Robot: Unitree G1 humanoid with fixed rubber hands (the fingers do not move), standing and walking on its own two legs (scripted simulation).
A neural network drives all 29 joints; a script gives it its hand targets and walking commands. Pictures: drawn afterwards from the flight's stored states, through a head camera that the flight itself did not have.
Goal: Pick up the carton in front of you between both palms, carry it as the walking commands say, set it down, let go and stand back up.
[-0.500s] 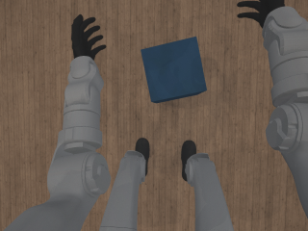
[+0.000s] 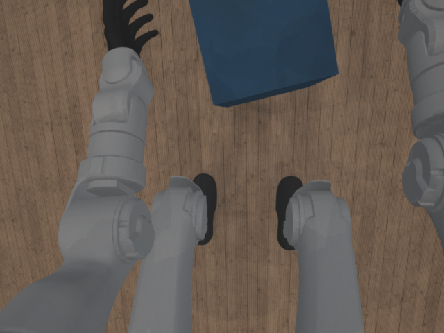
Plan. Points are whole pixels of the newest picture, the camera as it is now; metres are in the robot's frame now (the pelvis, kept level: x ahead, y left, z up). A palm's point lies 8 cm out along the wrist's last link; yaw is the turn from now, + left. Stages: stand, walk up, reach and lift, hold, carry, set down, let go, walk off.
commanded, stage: reach and lift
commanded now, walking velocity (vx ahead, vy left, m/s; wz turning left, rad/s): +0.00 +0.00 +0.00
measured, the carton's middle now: (259, 46) +0.54 -0.04 -0.36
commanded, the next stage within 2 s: none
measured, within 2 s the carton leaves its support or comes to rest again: leaves its support in 1.20 s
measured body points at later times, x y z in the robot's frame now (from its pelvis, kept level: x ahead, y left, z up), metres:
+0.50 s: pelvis -0.02 -0.01 -0.12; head +0.37 -0.04 +0.10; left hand +0.54 +0.16 -0.30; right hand +0.58 -0.21 -0.31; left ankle +0.10 +0.13 -0.45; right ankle +0.09 -0.12 -0.45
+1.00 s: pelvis -0.02 +0.00 -0.12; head +0.36 -0.05 +0.11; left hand +0.54 +0.12 -0.29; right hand +0.58 -0.19 -0.29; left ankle +0.10 +0.13 -0.45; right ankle +0.09 -0.12 -0.45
